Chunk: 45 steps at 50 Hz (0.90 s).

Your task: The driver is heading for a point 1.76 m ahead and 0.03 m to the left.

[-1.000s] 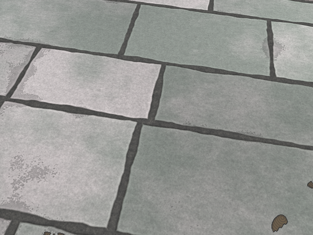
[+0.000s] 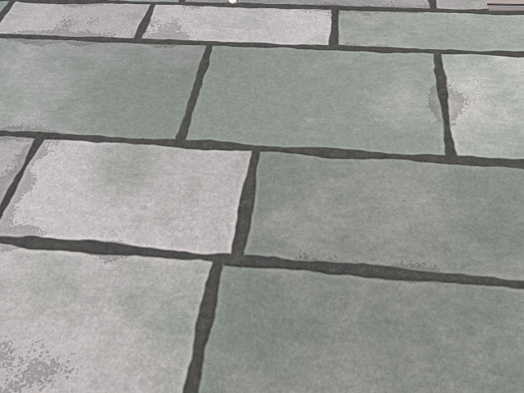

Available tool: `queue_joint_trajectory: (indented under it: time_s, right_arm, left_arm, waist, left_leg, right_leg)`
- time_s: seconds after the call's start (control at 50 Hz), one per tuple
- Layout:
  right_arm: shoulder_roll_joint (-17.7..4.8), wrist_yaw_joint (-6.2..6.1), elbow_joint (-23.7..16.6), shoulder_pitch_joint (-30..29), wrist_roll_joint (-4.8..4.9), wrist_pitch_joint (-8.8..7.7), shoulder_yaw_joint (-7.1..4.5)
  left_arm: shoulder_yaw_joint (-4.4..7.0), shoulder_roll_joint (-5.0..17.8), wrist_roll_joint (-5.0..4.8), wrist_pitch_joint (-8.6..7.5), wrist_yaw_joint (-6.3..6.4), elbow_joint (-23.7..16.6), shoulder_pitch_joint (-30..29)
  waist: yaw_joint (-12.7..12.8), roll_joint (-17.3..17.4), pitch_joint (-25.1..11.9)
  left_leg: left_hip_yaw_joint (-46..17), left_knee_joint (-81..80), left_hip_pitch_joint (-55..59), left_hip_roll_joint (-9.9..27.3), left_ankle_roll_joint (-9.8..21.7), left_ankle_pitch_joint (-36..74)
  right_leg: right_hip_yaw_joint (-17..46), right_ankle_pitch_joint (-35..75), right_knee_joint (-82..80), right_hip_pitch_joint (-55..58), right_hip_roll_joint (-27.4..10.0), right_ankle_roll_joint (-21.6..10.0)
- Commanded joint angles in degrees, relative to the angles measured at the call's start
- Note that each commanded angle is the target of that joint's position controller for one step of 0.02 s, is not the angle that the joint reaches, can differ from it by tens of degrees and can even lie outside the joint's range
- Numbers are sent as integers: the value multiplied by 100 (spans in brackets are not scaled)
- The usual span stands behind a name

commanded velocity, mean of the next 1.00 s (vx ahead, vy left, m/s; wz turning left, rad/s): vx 0.00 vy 0.00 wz -0.19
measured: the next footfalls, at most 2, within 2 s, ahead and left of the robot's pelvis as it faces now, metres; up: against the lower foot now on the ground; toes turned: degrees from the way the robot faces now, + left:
left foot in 0.36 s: +0.09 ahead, +0.13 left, +0.00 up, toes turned -18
right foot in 0.68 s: -0.01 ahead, -0.12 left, +0.00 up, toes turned -11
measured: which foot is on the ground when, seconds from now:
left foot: up 0.00-0.34, down 0.36-0.82, up 0.84-1.00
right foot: down 0.00-0.36, up 0.38-0.66, down 0.68-1.00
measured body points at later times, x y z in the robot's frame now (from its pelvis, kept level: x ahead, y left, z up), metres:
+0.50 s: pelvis +0.01 +0.03 +0.01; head +0.04 +0.04 +0.46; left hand +0.23 +0.27 -0.09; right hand +0.07 -0.27 -0.08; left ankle +0.05 +0.14 -0.73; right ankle -0.04 -0.10 -0.67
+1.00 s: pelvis +0.00 +0.02 +0.00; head +0.03 +0.02 +0.45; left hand +0.17 +0.27 -0.11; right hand +0.08 -0.29 -0.10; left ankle +0.01 +0.12 -0.70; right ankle -0.05 -0.11 -0.73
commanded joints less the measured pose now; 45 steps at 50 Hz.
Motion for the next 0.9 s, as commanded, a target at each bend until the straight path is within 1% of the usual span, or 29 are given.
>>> queue_joint_trajectory:
  time_s: [0.02, 0.06, 0.14, 0.2, 0.26, 0.3, 0.34, 0.36, 0.38, 0.4, 0.42, 0.44, 0.46, 0.48, 0.52, 0.56, 0.58, 0.6, 0.62, 0.66, 0.68, 0.7, 0.72, 0.74, 0.76, 0.78, 0.84, 0.88, 0.9]
  right_arm:
    - [-670, -99, -441, -181, -19, -61, -186]
    - [-513, -64, -426, -43, -6, -76, -158]
    - [-367, -30, -469, -169, 0, -104, -96]
    - [-402, 25, -506, -228, 19, -135, -97]
    - [-466, 92, -538, -199, 53, -214, -119]
    - [-484, 149, -501, -18, 66, -271, -126]
    - [-420, 201, -422, 254, 37, -325, -123]
    - [-590, 194, -450, 287, -41, -332, -151]
    - [-885, 163, -572, 195, -140, -302, -167]
    - [-1045, 185, -520, 113, -312, -293, -183]
    - [-783, 186, -632, -38, -230, -324, -122]
    - [-660, 168, -631, -180, -138, -328, -81]
    - [-585, 158, -644, -282, -63, -326, -46]
    - [-496, 150, -609, -321, 2, -326, -3]
    - [-366, 139, -522, -226, -17, -289, 65]
    - [-404, 129, -468, -166, -33, -231, 64]
    - [-492, 126, -429, -46, -33, -192, 44]
    - [-590, 127, -382, 91, -28, -154, 23]
    - [-633, 130, -354, 129, -1, -126, 24]
    - [-544, 150, -249, 259, 80, -140, 77]
    - [-475, 178, -200, 430, 28, -222, 119]
    - [-342, 248, -223, 604, -92, -330, 166]
    - [-184, 268, -163, 434, -112, -354, 219]
    - [-418, 273, -159, 129, -75, -339, 181]
    - [-479, 253, -246, -129, -4, -313, 147]
    - [-456, 214, -284, -163, 35, -264, 144]
    - [-511, 153, -368, -39, 102, -148, 81]
    - [-470, 168, -407, 62, 100, -90, 41]
    - [-481, 191, -452, 23, 111, -61, 10]
  left_arm:
    - [245, 983, -103, -99, 135, -381, -82]
    - [231, 951, -58, -53, 197, -431, -96]
    - [273, 1017, -81, 3, 276, -463, -32]
    - [300, 1063, -61, 56, 272, -508, -97]
    - [312, 1076, -70, 104, 232, -546, -152]
    - [283, 1016, -83, 133, 221, -563, -228]
    - [220, 890, -131, 174, 242, -553, -304]
    - [163, 726, -103, 168, 251, -503, -85]
    - [66, 425, 17, 142, 235, -455, 242]
    - [173, 703, -48, 89, 257, -633, 48]
    - [294, 1111, -2, 71, 288, -488, 126]
    - [352, 1165, -46, 90, 282, -368, 171]
    - [327, 972, -42, 146, 309, -213, 283]
    - [286, 824, -29, 183, 313, -180, 298]
    - [179, 515, -60, 188, 283, -171, 220]
    - [67, 289, -46, 155, 252, -219, 25]
    - [26, 216, -44, 135, 235, -243, -103]
    - [34, 266, -70, 120, 226, -229, -132]
    - [57, 329, -93, 110, 220, -158, -31]
    - [70, 394, -40, 94, 211, 27, 248]
    - [94, 627, 16, 95, 246, -4, 279]
    - [169, 1012, 68, 108, 286, 34, 263]
    - [91, 607, 95, 95, 237, 123, 179]
    - [43, 438, 120, 76, 194, 51, 128]
    - [93, 595, 139, 63, 218, 91, 168]
    - [136, 740, 108, 36, 243, 121, 238]
    - [200, 863, 51, 14, 339, 151, 415]
    - [193, 810, 63, 17, 400, 46, 256]
    - [185, 790, 90, -2, 423, -8, 213]
  waist:
    - [15, -668, -745]
    - [-59, -823, -832]
    - [38, -878, -849]
    - [82, -1021, -722]
    - [108, -1104, -694]
    - [69, -1130, -809]
    - [-125, -1053, -862]
    - [-68, -749, -903]
    - [188, 465, -967]
    - [202, 1420, -582]
    - [108, 849, -521]
    - [157, 606, -442]
    - [198, 452, -432]
    - [160, 468, -357]
    - [115, 570, -396]
    - [-8, 745, -541]
    - [-126, 831, -579]
    - [-205, 870, -614]
    - [-175, 848, -635]
    - [-12, 663, -577]
    - [-73, 357, -697]
    - [-348, -508, -816]
    - [-248, -825, -903]
    - [-30, -539, -604]
    - [34, -558, -438]
    - [48, -743, -335]
    - [60, -1144, -171]
    - [61, -1413, -181]
    - [120, -1411, -170]
  left_leg:
    - [-404, 351, -1043, 80, 2, 532]
    - [-323, 3, -768, -90, -54, 912]
    - [-382, -1167, -529, -224, -149, 1164]
    - [-412, -1749, -154, -320, -137, 1215]
    - [-428, -2262, 155, -410, -64, 1155]
    - [-361, -2748, 435, -375, 21, 1288]
    - [-222, -3919, 1174, -321, 190, 2199]
    - [-603, -4241, 1654, 159, 375, 2679]
    - [-1734, -4542, 2033, 1252, 815, 3477]
    - [-2775, -4678, 1428, 1943, 1799, 3728]
    - [-2679, -4706, 1287, 1924, 2018, 3408]
    - [-2207, -4630, 1275, 1613, 1816, 3191]
    - [-1814, -4563, 1341, 1306, 1592, 2951]
    - [-1675, -4493, 1418, 1232, 1560, 3138]
    - [-1201, -4431, 1471, 949, 1513, 3483]
    - [-974, -4298, 1654, 823, 1467, 3649]
    - [-983, -4247, 1687, 834, 1489, 3722]
    - [-1059, -4181, 1739, 882, 1524, 3796]
    - [-1105, -4100, 1748, 897, 1512, 3835]
    - [-1037, -3988, 1485, 792, 1245, 3834]
    - [-960, -3925, 1166, 711, 927, 3559]
    - [-539, -3811, 892, 298, 615, 3031]
    - [-242, -3902, 1302, 80, 349, 2386]
    - [-255, -3735, 1160, 14, 287, 2326]
    - [-224, -3522, 920, -61, 324, 2411]
    - [-223, -3334, 761, -113, 320, 2505]
    - [-116, -2648, 263, -216, 259, 2087]
    - [34, -1741, -6, -187, 260, 770]
    - [6, -1051, -272, -105, 254, 37]
  right_leg:
    - [1971, 2584, -1271, 1275, -1534, -1092]
    - [1860, 2500, -1327, 1168, -1346, -1053]
    - [2049, 1717, -1352, 1152, -1243, -1051]
    - [2334, 991, -1404, 785, -1157, -1031]
    - [2708, 945, -1323, 712, -1113, -994]
    - [2809, 1259, -1127, 850, -1118, -925]
    - [2696, 1345, -812, 685, -894, -662]
    - [2477, 732, -511, 381, -651, -373]
    - [1654, -879, 610, -125, 26, -18]
    - [982, -2161, 1513, -777, 483, 246]
    - [1141, -2059, 2458, -798, 236, 442]
    - [1138, -1728, 2869, -866, 237, 537]
    - [1125, -1490, 3025, -881, 211, 650]
    - [1163, -1259, 3095, -973, 188, 742]
    - [892, -1077, 2535, -694, 95, 845]
    - [479, -1066, 1476, -288, -161, 888]
    - [322, -1131, 995, -69, -210, 882]
    - [214, -1069, 588, 104, -189, 869]
    - [135, -711, 60, 332, -162, 827]
    - [133, 657, -1420, 1113, -154, 609]
    - [562, 1378, -1377, 1658, -496, 431]
    - [886, 2171, -859, 1851, -883, 139]
    - [789, 1242, -830, 1377, -851, -86]
    - [704, 709, -955, 1193, -697, -59]
    - [697, 579, -964, 1175, -668, 2]
    - [741, 598, -1019, 1125, -728, -12]
    - [1125, 1016, -1191, 1044, -1330, -387]
    - [1454, 1558, -1284, 961, -1887, -798]
    - [1605, 2068, -1306, 1015, -2167, -1023]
